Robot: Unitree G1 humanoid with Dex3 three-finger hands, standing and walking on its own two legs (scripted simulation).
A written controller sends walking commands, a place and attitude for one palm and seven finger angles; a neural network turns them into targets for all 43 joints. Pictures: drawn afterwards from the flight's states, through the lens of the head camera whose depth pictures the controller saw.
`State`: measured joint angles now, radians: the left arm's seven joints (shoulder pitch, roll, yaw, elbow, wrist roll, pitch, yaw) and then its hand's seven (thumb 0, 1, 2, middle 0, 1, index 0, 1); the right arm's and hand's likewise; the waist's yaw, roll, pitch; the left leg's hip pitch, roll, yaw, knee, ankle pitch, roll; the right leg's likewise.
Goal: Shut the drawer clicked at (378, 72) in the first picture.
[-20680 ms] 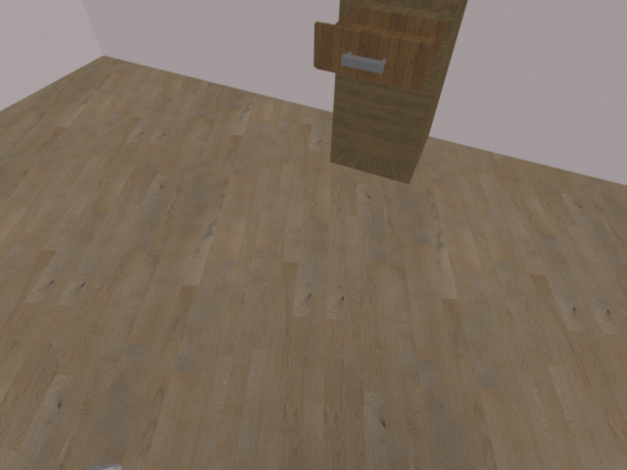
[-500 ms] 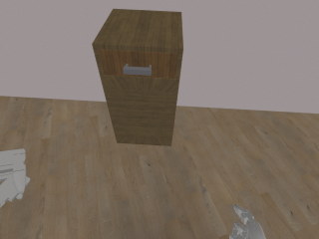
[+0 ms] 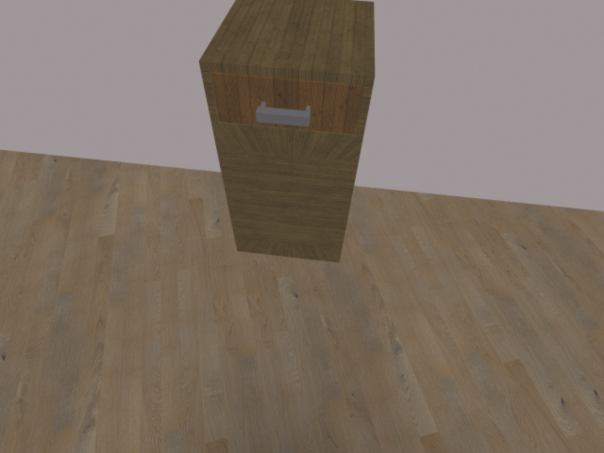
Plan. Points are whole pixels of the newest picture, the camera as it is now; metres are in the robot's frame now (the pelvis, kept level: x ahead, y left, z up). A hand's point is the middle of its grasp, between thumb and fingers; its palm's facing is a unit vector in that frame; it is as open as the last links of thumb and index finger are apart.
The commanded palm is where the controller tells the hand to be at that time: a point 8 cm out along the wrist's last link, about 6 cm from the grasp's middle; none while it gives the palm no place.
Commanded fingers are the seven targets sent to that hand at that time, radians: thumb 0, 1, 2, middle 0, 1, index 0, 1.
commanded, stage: let the arm hang, fingers relaxed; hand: left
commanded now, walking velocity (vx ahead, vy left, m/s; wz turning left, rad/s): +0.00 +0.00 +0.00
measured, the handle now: (284, 111) +0.88 +0.11 -0.07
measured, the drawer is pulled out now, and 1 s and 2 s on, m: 0.00 0.00 0.00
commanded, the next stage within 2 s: look to check the result in 0.62 s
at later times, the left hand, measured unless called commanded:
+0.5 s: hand out of the picture +0.00 +0.16 -0.17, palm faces +0.02 -0.98 -0.18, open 7.3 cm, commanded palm none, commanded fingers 0.00 0.90 0.90 -0.20 -0.30 -0.20 -0.30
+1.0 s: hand out of the picture +0.00 +0.16 -0.17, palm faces +0.02 -0.98 -0.19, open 7.4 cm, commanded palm none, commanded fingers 0.00 0.90 0.90 -0.20 -0.30 -0.20 -0.30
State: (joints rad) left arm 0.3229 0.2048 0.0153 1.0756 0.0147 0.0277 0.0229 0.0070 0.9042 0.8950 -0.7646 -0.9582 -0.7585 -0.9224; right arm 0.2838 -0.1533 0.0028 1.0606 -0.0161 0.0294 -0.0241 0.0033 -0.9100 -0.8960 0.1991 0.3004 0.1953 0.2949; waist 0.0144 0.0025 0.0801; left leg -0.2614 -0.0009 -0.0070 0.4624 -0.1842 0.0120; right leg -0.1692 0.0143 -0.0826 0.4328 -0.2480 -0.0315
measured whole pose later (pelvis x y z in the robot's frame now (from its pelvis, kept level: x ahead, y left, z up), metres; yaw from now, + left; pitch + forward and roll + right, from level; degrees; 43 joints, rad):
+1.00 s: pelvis +0.01 -0.01 +0.00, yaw -2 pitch -2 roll +0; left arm 0.30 0.12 0.01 1.14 0.01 -0.01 0.04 0.00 0.91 0.90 -0.20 -0.30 -0.20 -0.30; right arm 0.28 -0.12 -0.02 1.13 -0.01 0.01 -0.04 0.00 -0.91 -0.90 0.20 0.30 0.19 0.29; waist 0.00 0.01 0.05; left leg -0.21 0.01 0.02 0.42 -0.19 0.00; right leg -0.14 0.02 -0.05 0.43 -0.26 -0.04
